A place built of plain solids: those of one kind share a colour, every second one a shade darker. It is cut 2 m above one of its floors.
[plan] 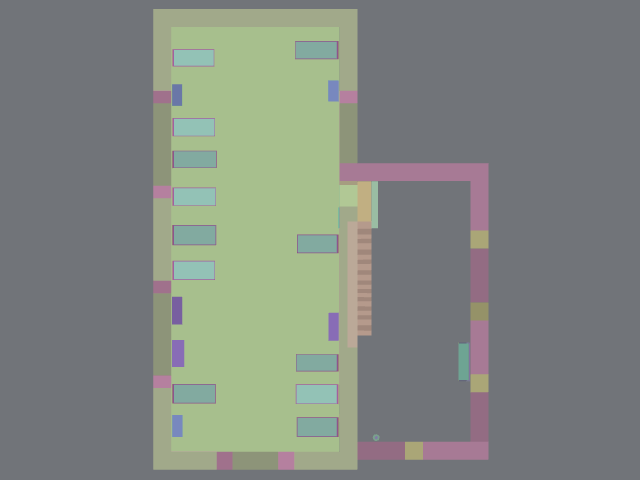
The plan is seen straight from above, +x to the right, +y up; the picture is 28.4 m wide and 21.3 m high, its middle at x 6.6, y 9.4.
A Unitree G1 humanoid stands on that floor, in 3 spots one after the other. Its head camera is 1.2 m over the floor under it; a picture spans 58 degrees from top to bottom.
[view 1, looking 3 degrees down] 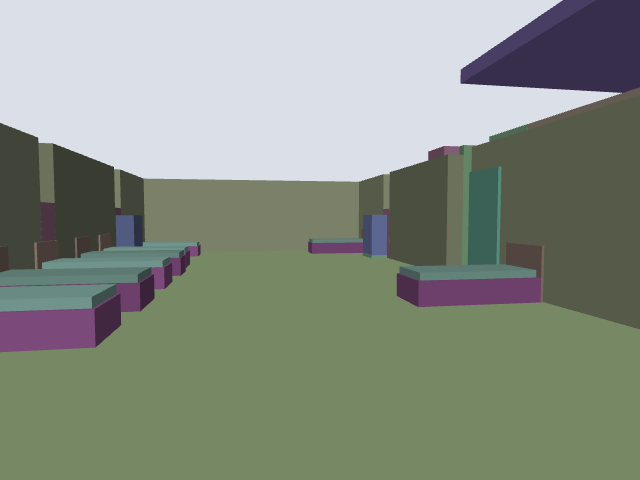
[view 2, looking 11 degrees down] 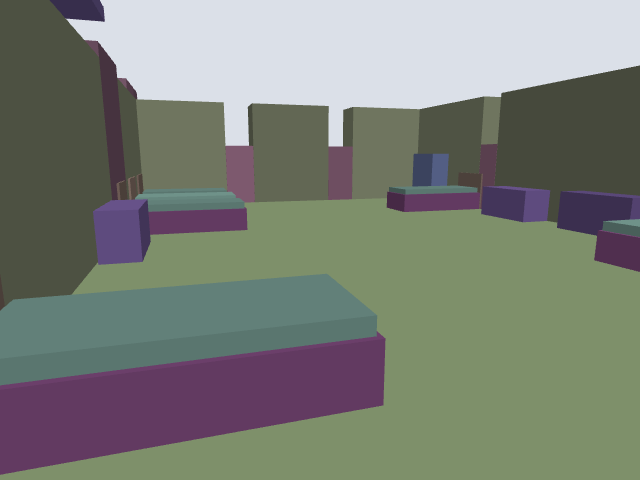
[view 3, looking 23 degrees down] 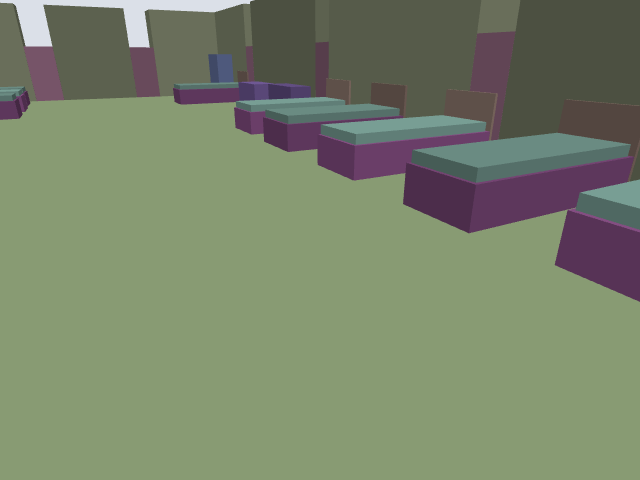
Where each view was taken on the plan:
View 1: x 3.30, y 3.40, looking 80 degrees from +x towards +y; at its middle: bed_pallet_dorter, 14.29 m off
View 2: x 6.44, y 11.39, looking -107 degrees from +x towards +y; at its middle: floor_dorter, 6.29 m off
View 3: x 4.37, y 15.45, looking -118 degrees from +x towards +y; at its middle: floor_dorter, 3.07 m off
